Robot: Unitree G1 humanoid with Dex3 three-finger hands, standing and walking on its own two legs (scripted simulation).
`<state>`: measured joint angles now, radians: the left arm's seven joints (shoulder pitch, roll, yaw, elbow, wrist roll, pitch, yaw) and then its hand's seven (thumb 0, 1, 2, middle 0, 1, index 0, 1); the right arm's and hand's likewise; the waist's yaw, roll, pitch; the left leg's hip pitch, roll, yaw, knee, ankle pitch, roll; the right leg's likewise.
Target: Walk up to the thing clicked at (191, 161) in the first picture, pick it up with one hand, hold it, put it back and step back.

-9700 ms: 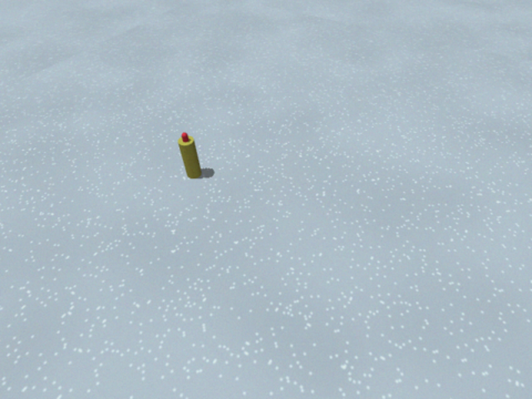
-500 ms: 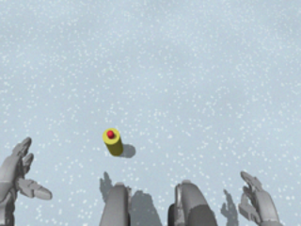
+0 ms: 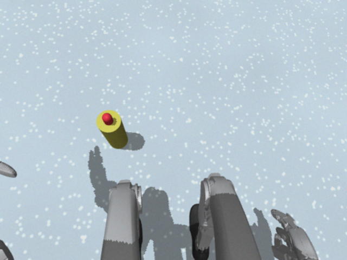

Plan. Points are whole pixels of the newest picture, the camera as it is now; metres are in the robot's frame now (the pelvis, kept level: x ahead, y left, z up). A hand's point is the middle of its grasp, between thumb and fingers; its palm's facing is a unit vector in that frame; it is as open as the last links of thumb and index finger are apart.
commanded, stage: go down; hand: left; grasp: from the side
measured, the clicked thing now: (113, 129) +0.50 +0.20 -0.36
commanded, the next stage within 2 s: approach in 1.08 s
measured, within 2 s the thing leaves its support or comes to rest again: neither
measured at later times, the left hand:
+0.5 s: hand (4, 129) +0.41 +0.37 -0.07, palm faces +0.12 -0.99 -0.09, open 17.6 cm
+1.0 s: hand (3, 125) +0.42 +0.38 -0.08, palm faces +0.11 -0.99 -0.09, open 17.5 cm
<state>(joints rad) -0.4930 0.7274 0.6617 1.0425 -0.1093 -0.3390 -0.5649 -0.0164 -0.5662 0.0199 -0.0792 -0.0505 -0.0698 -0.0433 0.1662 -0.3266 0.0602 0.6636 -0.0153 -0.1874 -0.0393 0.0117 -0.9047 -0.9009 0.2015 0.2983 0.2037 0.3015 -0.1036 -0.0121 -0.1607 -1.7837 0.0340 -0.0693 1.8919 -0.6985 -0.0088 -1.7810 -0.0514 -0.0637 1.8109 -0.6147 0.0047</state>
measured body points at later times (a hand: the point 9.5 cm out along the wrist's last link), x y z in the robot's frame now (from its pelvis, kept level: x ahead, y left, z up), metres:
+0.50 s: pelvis -0.01 +0.00 -0.06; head +0.20 +0.05 +0.33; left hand +0.39 +0.43 -0.06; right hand +0.12 -0.28 -0.17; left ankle +0.06 +0.12 -0.46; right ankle +0.09 -0.13 -0.46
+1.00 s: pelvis -0.02 +0.01 -0.09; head +0.19 +0.06 +0.30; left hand +0.41 +0.44 -0.07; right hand +0.09 -0.28 -0.18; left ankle +0.06 +0.12 -0.46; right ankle +0.09 -0.13 -0.46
